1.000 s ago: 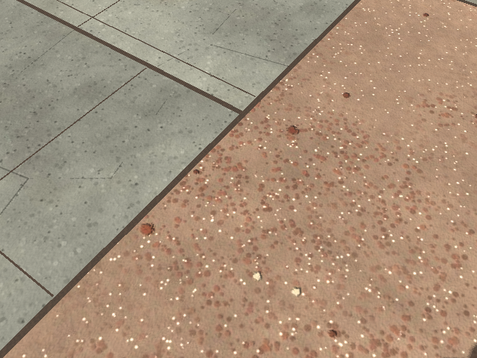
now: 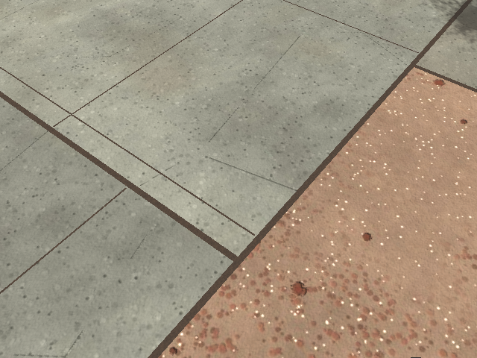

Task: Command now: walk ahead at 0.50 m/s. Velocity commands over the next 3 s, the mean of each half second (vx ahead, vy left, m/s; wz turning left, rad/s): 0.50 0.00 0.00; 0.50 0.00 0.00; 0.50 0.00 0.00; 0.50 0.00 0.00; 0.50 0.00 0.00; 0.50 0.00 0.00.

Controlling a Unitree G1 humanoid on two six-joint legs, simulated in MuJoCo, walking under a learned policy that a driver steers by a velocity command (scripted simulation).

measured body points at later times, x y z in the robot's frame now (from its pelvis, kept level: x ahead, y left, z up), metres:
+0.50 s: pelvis +0.28 +0.02 +0.01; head +0.30 +0.02 +0.46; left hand +0.47 +0.25 -0.10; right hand +0.25 -0.25 -0.13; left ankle +0.17 +0.12 -0.73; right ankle +0.47 -0.13 -0.69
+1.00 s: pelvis +0.56 -0.02 +0.02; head +0.57 -0.03 +0.46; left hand +0.54 +0.24 -0.12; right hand +0.74 -0.27 -0.10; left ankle +0.75 +0.15 -0.68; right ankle +0.48 -0.12 -0.73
